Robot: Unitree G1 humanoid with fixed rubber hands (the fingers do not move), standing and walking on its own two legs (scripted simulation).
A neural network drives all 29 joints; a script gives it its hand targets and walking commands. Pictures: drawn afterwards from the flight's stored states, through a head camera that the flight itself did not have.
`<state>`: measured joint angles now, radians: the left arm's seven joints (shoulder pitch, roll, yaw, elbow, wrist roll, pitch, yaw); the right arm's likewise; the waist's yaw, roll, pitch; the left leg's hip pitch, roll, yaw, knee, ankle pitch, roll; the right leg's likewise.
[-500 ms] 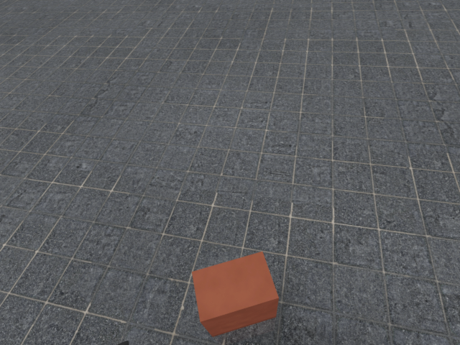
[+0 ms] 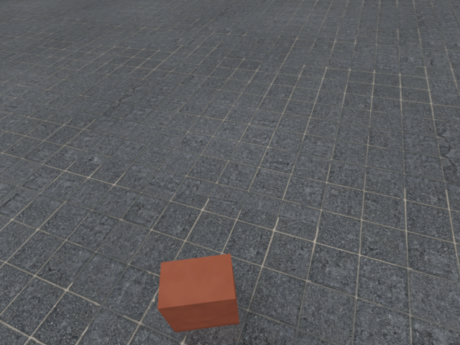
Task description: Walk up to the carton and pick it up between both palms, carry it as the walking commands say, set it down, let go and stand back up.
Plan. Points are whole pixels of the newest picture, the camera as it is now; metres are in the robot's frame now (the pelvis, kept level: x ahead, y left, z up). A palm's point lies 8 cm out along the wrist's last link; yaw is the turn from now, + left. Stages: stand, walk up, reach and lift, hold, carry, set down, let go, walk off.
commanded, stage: walk up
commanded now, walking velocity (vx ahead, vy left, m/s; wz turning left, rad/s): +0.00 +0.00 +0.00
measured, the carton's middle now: (201, 294) +0.45 +0.18 -0.61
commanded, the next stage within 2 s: none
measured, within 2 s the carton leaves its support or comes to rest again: neither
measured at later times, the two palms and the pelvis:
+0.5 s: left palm out of the picture -0.09 +0.22 -0.11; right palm out of the picture +0.01 -0.32 -0.13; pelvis -0.06 -0.07 +0.00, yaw -2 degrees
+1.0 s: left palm out of the picture -0.10 +0.26 -0.12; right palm out of the picture +0.01 -0.26 -0.11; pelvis -0.08 +0.00 +0.01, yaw -1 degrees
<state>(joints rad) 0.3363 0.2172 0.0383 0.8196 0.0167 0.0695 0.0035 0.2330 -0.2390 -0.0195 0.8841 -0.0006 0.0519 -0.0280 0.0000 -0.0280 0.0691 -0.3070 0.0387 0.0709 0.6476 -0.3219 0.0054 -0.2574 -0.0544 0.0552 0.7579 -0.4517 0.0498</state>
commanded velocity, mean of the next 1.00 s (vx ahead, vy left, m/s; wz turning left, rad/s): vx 0.06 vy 0.23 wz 0.02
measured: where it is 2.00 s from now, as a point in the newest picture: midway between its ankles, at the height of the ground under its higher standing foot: outside the picture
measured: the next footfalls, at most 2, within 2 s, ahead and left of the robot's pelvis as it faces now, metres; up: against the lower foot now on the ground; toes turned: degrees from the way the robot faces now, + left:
left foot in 0.40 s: -0.06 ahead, +0.05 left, +0.00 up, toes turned +8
right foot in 0.54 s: -0.05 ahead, -0.18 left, +0.00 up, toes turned -2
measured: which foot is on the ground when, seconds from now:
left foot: up 0.00-0.38, down 0.40-0.54, up 0.56-0.98, down 1.00-1.00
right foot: down 0.00-0.34, up 0.36-0.52, down 0.54-1.00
